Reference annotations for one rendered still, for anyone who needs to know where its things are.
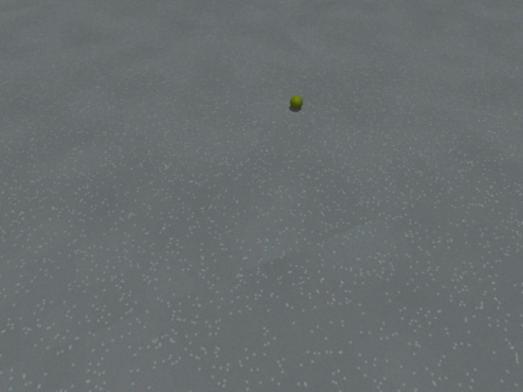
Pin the ball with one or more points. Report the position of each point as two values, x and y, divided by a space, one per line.
296 102

